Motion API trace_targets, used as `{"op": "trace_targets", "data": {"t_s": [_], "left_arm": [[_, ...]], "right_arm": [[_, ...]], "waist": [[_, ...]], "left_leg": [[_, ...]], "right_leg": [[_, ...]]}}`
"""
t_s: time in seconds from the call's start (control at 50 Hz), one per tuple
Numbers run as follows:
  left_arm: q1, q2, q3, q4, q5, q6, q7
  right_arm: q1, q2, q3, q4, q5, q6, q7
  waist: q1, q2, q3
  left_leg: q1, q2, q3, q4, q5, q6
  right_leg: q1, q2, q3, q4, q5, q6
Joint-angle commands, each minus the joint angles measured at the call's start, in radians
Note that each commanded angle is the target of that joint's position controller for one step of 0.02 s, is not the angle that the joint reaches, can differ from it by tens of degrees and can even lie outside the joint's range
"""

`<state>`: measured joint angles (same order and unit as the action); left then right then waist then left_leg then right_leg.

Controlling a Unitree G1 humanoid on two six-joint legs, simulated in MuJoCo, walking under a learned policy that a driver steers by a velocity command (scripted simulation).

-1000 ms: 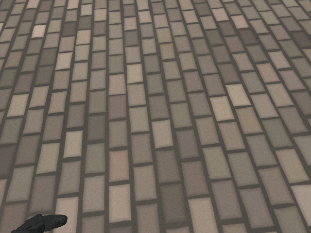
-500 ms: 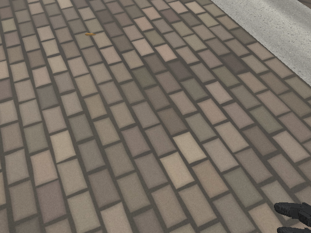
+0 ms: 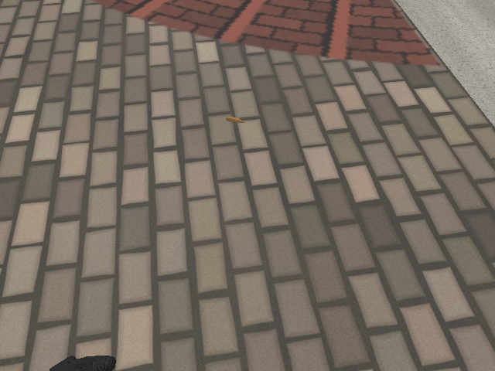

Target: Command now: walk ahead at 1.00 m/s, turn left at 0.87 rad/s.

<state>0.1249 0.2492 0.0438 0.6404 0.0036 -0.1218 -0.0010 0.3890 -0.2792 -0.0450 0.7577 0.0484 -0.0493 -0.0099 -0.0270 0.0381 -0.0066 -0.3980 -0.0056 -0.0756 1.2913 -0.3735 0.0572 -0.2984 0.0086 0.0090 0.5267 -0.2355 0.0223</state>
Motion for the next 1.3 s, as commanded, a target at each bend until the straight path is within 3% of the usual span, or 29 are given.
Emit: {"op": "trace_targets", "data": {"t_s": [0.02,0.12,0.18,0.24,0.28,0.3,0.32,0.34,0.36,0.38,0.42,0.48,0.56,0.62,0.7,0.74,0.78,0.8,0.82,0.84,0.86,0.9,1.02,1.14,1.2,1.22,1.24,1.26,1.3], "left_arm": [[0.146,0.066,0.033,0.036,0.019,0.009,-0.001],[0.037,0.12,0.048,0.063,-0.003,-0.007,0.001],[0.083,0.189,0.061,0.088,-0.006,-0.012,0.009],[0.149,0.274,0.073,0.105,-0.002,0.003,0.006],[0.158,0.331,0.085,0.098,-0.006,0.03,0.011],[0.127,0.337,0.086,0.077,-0.009,0.036,0.012],[0.121,0.276,0.067,0.072,-0.011,0.024,0.014],[0.252,0.084,0.009,0.017,0.01,-0.011,-0.001],[0.222,0.161,0.0,-0.037,-0.02,-0.058,-0.012],[0.059,0.225,0.012,-0.067,-0.048,-0.073,-0.009],[0.038,0.179,0.002,-0.059,-0.02,-0.066,0.007],[0.096,0.181,0.015,-0.033,0.001,-0.016,0.006],[-0.086,0.079,-0.023,-0.086,0.031,-0.012,-0.008],[-0.173,0.073,-0.025,-0.105,-0.001,-0.02,-0.024],[-0.249,0.124,-0.005,-0.133,-0.035,-0.021,-0.041],[-0.113,0.16,0.017,-0.113,-0.047,-0.013,-0.047],[0.268,0.236,0.054,-0.026,-0.037,0.008,-0.037],[0.353,0.312,0.063,0.001,0.003,0.006,-0.04],[0.376,0.289,0.065,0.015,0.0,0.001,-0.055],[0.297,0.216,0.054,-0.025,0.0,0.01,-0.047],[0.232,0.201,0.049,-0.047,-0.002,0.02,-0.041],[0.165,0.215,0.05,-0.058,-0.01,0.022,-0.042],[0.136,0.242,0.06,-0.029,-0.027,0.071,0.012],[0.188,0.221,0.071,-0.01,-0.033,0.149,0.069],[0.104,0.178,0.065,-0.051,-0.023,0.155,0.067],[0.116,0.131,0.048,-0.06,-0.021,0.158,0.055],[0.197,0.062,0.024,-0.059,0.003,0.16,0.048],[0.395,0.128,0.03,-0.073,-0.028,0.155,0.025],[0.248,0.282,0.077,-0.026,-0.035,0.174,0.022]], "right_arm": [[-0.125,-0.012,-0.005,-0.147,-0.006,0.002,0.016],[-0.188,-0.014,0.008,-0.205,-0.015,0.024,0.046],[-0.311,-0.045,0.006,-0.226,-0.026,0.012,0.072],[-0.348,-0.099,-0.015,-0.246,-0.014,0.005,0.087],[-0.197,-0.175,-0.051,-0.227,0.002,0.016,0.085],[0.026,-0.244,-0.088,-0.17,0.0,0.027,0.078],[0.206,-0.289,-0.114,-0.103,0.007,0.042,0.059],[0.085,-0.359,-0.107,-0.138,-0.007,0.038,0.049],[0.077,-0.308,-0.092,-0.195,-0.029,0.015,0.052],[0.088,-0.253,-0.085,-0.186,-0.035,-0.003,0.051],[-0.026,-0.22,-0.071,-0.179,-0.045,-0.037,0.056],[-0.122,-0.156,-0.048,-0.185,-0.043,-0.039,0.038],[-0.098,-0.109,-0.03,-0.131,-0.03,-0.037,-0.002],[-0.003,-0.134,-0.035,-0.078,-0.025,-0.051,0.008],[0.053,-0.151,-0.036,-0.009,-0.034,-0.037,0.011],[0.009,-0.195,-0.044,-0.006,-0.066,-0.023,0.008],[-0.088,-0.203,-0.04,-0.027,-0.098,-0.002,0.0],[0.03,-0.096,-0.019,-0.071,-0.099,-0.009,-0.003],[0.133,-0.051,0.012,-0.05,-0.068,-0.034,0.016],[0.016,-0.148,-0.001,-0.085,-0.042,-0.056,0.022],[-0.132,-0.168,0.0,-0.127,-0.037,-0.074,0.027],[-0.239,-0.149,-0.003,-0.167,-0.069,-0.081,0.017],[-0.269,-0.096,0.014,-0.181,-0.076,-0.036,-0.006],[-0.447,-0.11,0.004,-0.224,-0.058,-0.041,0.011],[-0.342,-0.144,-0.017,-0.187,-0.059,-0.055,0.001],[-0.25,-0.145,-0.019,-0.163,-0.074,-0.056,-0.007],[-0.236,-0.149,-0.013,-0.18,-0.075,-0.04,-0.018],[-0.212,-0.176,-0.022,-0.166,-0.083,-0.02,-0.019],[-0.316,-0.073,-0.009,-0.216,-0.07,0.0,-0.031]], "waist": [[0.071,-0.134,0.069],[-0.006,-0.089,0.123],[0.038,-0.004,0.154],[0.022,-0.064,0.108],[-0.093,-0.161,0.001],[-0.207,-0.165,-0.106],[-0.269,-0.046,-0.141],[-0.053,0.349,-0.175],[-0.086,0.247,-0.411],[-0.126,0.076,-0.257],[-0.002,-0.132,-0.056],[0.084,-0.067,0.051],[0.012,-0.031,0.123],[-0.082,0.017,0.112],[-0.096,0.024,0.148],[-0.009,0.093,0.043],[0.201,0.077,-0.145],[0.115,-0.239,-0.301],[0.079,-0.453,-0.433],[0.115,-0.277,-0.359],[0.118,-0.127,-0.228],[0.05,0.036,-0.075],[-0.005,-0.059,-0.078],[0.06,-0.152,-0.088],[0.002,-0.176,-0.103],[-0.017,-0.076,-0.203],[0.028,0.09,-0.26],[0.112,0.292,-0.374],[0.04,0.049,-0.186]], "left_leg": [[-0.457,0.161,-0.04,0.057,0.055,0.006],[-0.436,0.2,-0.022,-0.111,0.262,-0.023],[-0.309,0.147,0.092,-0.375,0.477,0.003],[-0.146,0.03,0.22,-0.499,0.44,0.055],[0.043,-0.056,0.271,-0.483,0.279,0.097],[0.334,-0.079,0.248,-0.506,0.258,0.14],[0.662,-0.034,0.114,-0.581,0.299,0.188],[0.862,0.149,-0.374,-0.691,0.181,0.345],[0.935,0.282,-0.807,-0.943,-0.293,0.436],[0.796,0.267,-0.807,-1.05,-0.357,0.353],[0.442,0.211,-0.652,-1.05,-0.142,0.303],[0.146,0.104,-0.45,-1.077,0.015,0.295],[-0.047,-0.007,-0.161,-1.08,0.242,0.225],[-0.001,0.041,-0.14,-1.123,0.159,0.187],[0.398,0.16,-0.115,-1.084,0.452,0.156],[0.532,0.198,-0.057,-0.929,1.0,0.126],[0.463,0.146,0.026,-0.451,1.303,0.055],[0.065,0.011,0.041,-0.015,0.66,-0.024],[-0.202,-0.149,-0.044,0.232,-0.121,-0.079],[-0.285,-0.084,-0.112,0.252,-0.093,-0.056],[-0.282,-0.039,-0.11,0.176,-0.056,-0.042],[-0.25,-0.002,-0.068,0.024,-0.049,-0.049],[-0.102,-0.068,0.007,-0.434,0.134,-0.139],[0.026,-0.142,-0.058,-0.796,0.419,-0.121],[0.135,-0.055,-0.113,-0.934,0.497,-0.094],[0.343,0.069,-0.176,-0.961,0.618,-0.034],[0.561,0.253,-0.355,-0.854,1.007,0.041],[0.662,0.516,-0.68,-0.866,0.868,0.246],[0.453,0.342,-0.454,-0.906,0.524,0.189]], "right_leg": [[0.294,-0.296,0.322,-0.3,-0.042,-0.184],[0.147,-0.265,0.006,-0.391,0.206,-0.157],[0.151,-0.212,-0.155,-0.434,0.273,-0.112],[0.286,-0.221,-0.22,-0.326,0.85,-0.084],[0.352,-0.251,-0.231,-0.025,1.319,-0.083],[0.238,-0.253,-0.213,0.245,1.363,-0.084],[-0.033,-0.154,-0.204,0.642,0.771,-0.039],[-0.422,0.05,-0.105,1.087,-0.312,0.004],[-0.541,0.042,0.143,1.126,-0.276,-0.038],[-0.57,-0.002,0.147,1.027,-0.183,-0.065],[-0.466,-0.072,0.149,0.83,-0.104,-0.057],[-0.33,-0.111,0.15,0.649,-0.088,-0.002],[-0.201,-0.095,0.022,0.256,0.33,0.045],[-0.092,-0.07,-0.013,0.069,0.576,0.02],[-0.306,-0.063,-0.025,-0.044,0.406,-0.062],[-0.224,0.003,-0.068,0.018,0.243,-0.114],[0.147,0.028,-0.068,0.025,0.292,-0.157],[0.577,-0.162,0.313,0.068,0.337,-0.284],[0.806,-0.312,0.808,-0.133,0.193,-0.418],[0.765,-0.293,0.794,-0.164,0.154,-0.366],[0.598,-0.26,0.643,-0.161,0.292,-0.327],[0.324,-0.183,0.465,-0.176,0.629,-0.311],[0.036,-0.036,0.313,-0.171,0.889,-0.253],[0.052,0.033,0.437,-0.1,0.459,-0.083],[0.111,0.043,0.489,0.063,0.308,-0.074],[0.064,0.094,0.412,0.284,0.098,-0.044],[-0.128,0.196,0.284,0.478,-0.463,-0.021],[-0.266,0.137,0.231,0.668,-0.517,0.006],[-0.309,0.033,0.168,0.772,-0.324,0.077]]}}
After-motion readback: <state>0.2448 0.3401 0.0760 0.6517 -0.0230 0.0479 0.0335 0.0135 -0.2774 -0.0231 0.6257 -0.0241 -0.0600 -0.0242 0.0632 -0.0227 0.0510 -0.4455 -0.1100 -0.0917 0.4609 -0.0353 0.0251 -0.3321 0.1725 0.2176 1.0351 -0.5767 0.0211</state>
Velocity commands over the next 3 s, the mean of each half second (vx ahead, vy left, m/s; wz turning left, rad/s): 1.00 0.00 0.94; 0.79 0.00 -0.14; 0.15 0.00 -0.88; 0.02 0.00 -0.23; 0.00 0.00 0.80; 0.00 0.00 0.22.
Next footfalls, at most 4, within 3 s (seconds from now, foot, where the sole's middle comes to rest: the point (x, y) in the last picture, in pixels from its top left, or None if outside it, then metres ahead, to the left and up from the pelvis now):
0.32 left None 0.46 0.16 -0.77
0.78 right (184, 243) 0.93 0.21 -0.77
1.22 left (132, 194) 1.15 0.41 -0.77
1.72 right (202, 218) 1.03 0.16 -0.77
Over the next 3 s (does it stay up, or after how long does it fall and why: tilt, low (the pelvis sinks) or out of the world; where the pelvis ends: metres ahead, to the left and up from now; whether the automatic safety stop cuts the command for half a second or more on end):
stays up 1.10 0.30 0.01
